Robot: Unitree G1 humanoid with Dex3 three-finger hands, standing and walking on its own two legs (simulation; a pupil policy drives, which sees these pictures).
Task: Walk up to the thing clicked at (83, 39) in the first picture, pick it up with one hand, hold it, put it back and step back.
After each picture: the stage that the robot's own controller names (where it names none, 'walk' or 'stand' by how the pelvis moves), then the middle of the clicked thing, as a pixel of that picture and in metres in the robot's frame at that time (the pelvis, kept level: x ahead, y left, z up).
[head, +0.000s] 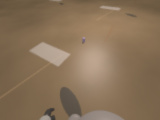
stand; (83, 39) +1.88 +0.23 -0.72
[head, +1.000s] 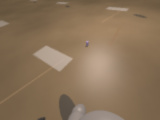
walk; (87, 43) +1.76 +0.25 -0.72
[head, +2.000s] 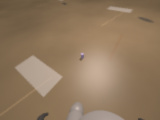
walk; (82, 55) +1.21 +0.27 -0.71
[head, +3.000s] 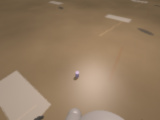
walk; (77, 74) +0.78 +0.22 -0.70
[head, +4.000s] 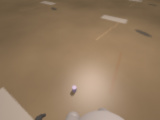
walk; (74, 88) +0.52 +0.20 -0.71
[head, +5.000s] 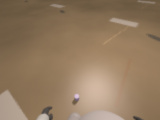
stand; (76, 97) +0.41 +0.18 -0.71
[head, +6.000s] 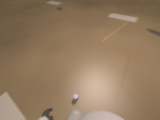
stand; (75, 97) +0.38 +0.20 -0.71
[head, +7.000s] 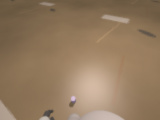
stand; (73, 99) +0.36 +0.21 -0.72
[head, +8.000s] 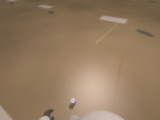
stand; (73, 101) +0.34 +0.23 -0.73
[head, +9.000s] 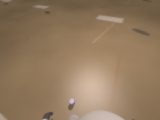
stand; (72, 102) +0.33 +0.24 -0.72
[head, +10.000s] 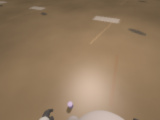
stand; (70, 105) +0.30 +0.25 -0.72
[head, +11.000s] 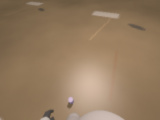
stand; (71, 100) +0.32 +0.25 -0.72
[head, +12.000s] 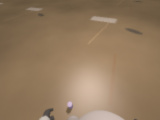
stand; (70, 105) +0.30 +0.25 -0.72
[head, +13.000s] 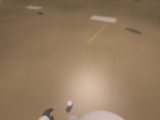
stand; (70, 104) +0.30 +0.25 -0.72
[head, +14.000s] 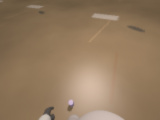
stand; (71, 103) +0.30 +0.25 -0.72
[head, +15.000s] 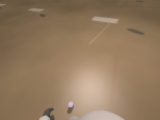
stand; (71, 105) +0.30 +0.25 -0.72
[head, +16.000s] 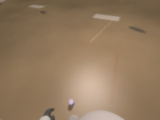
stand; (71, 102) +0.31 +0.24 -0.72
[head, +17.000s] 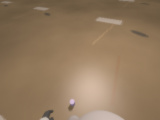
stand; (72, 102) +0.34 +0.22 -0.72
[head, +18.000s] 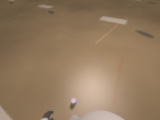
stand; (73, 101) +0.34 +0.21 -0.72
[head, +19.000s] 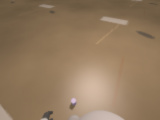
stand; (73, 101) +0.34 +0.20 -0.73
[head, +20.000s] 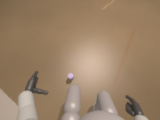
go down; (70, 76) +0.40 +0.21 -0.52
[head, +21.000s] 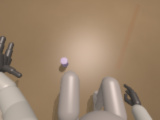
go down; (64, 62) +0.43 +0.27 -0.32
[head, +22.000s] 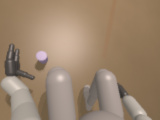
close in; (42, 57) +0.39 +0.31 -0.24
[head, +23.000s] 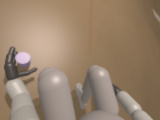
close; (23, 60) +0.38 +0.32 -0.21
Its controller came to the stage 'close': yes
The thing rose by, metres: 0.00
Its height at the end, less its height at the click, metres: +0.00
